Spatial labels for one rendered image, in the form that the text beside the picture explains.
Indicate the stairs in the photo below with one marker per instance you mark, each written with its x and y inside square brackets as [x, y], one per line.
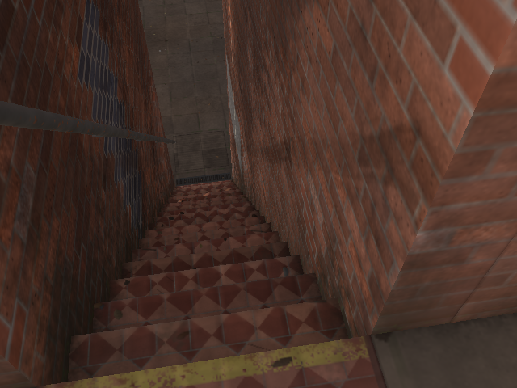
[210, 280]

